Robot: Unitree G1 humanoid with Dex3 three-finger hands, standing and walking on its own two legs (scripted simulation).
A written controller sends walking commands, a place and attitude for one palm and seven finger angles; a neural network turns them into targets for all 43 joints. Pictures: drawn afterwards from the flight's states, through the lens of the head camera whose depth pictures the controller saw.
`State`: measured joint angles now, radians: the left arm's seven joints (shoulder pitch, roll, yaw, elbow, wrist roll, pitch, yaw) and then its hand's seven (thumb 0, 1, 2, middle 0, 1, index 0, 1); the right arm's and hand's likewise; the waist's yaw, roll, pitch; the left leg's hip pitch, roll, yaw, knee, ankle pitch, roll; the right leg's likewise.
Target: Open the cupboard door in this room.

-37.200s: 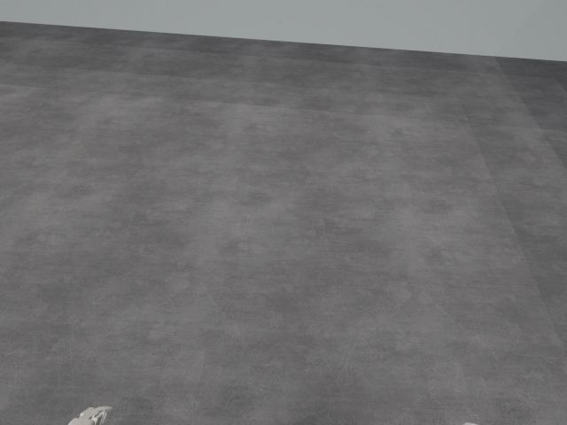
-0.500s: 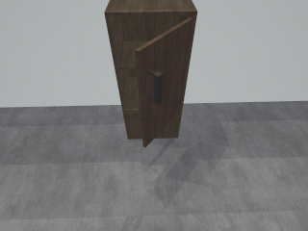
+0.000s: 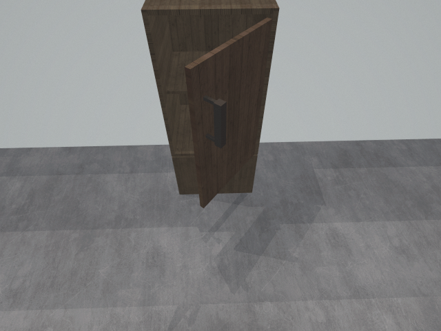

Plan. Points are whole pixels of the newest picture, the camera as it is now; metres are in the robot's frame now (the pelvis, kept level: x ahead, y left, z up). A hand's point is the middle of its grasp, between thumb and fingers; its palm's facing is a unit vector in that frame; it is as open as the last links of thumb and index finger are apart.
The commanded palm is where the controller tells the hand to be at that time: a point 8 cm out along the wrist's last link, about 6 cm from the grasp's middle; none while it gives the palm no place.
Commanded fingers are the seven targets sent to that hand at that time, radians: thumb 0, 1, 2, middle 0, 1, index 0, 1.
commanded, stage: look to check the result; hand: left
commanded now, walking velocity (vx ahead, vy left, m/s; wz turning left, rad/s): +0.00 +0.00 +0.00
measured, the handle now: (214, 122) +0.64 +0.05 -0.01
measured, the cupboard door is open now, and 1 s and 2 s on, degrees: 51 51 51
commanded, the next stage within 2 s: walk to a spot facing it in 0.22 s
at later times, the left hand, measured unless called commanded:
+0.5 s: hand out of the picture +0.00 +0.15 -0.18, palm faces +0.03 -0.98 -0.19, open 7.3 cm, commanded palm none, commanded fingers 0.00 0.90 0.90 -0.20 -0.30 -0.20 -0.30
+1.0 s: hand out of the picture +0.13 +0.15 -0.16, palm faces -0.22 -0.92 -0.31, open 7.3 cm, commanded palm none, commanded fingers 0.00 0.90 0.90 -0.20 -0.30 -0.20 -0.30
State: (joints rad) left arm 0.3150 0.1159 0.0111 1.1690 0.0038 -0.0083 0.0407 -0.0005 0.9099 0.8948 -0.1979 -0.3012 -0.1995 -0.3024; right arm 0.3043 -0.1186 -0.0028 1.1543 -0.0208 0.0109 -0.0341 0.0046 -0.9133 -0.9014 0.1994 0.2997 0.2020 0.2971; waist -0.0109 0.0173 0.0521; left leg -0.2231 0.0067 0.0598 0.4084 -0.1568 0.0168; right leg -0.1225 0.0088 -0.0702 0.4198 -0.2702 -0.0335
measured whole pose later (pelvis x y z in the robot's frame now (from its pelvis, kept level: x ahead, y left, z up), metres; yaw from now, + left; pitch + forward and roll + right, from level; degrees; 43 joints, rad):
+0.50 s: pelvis +0.01 -0.01 +0.00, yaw -2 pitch -1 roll +0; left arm 0.29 0.12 0.03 1.14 0.01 0.01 0.03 0.00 0.91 0.89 -0.20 -0.30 -0.20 -0.30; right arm 0.25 -0.14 -0.02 1.13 -0.02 0.03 -0.04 0.01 -0.92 -0.90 0.20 0.30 0.20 0.30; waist 0.00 0.02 0.06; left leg -0.23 0.05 0.08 0.46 -0.21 -0.01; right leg -0.12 0.04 -0.04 0.44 -0.29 -0.06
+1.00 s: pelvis +0.01 -0.04 -0.01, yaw -18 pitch +1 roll +2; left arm 0.19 0.21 0.09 0.96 0.02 0.03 0.02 0.00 0.91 0.89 -0.20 -0.30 -0.20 -0.30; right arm 0.11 -0.23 -0.07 0.95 -0.02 0.06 -0.03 0.01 -0.91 -0.90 0.20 0.30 0.20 0.30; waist 0.02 0.03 0.12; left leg -0.46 0.05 0.03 1.05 -0.45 -0.05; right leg -0.29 0.06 0.05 0.58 -0.30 -0.07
